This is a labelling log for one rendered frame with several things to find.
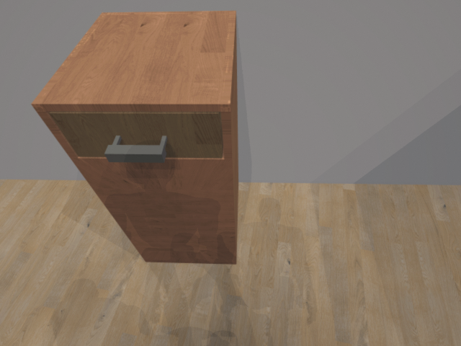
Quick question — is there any drawer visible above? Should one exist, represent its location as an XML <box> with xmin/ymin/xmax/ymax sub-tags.
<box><xmin>49</xmin><ymin>111</ymin><xmax>223</xmax><ymax>158</ymax></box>

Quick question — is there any cabinet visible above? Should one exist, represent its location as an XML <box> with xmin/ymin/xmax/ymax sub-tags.
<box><xmin>31</xmin><ymin>11</ymin><xmax>238</xmax><ymax>265</ymax></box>

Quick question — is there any handle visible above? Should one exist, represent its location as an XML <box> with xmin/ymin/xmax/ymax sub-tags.
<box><xmin>104</xmin><ymin>136</ymin><xmax>168</xmax><ymax>163</ymax></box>

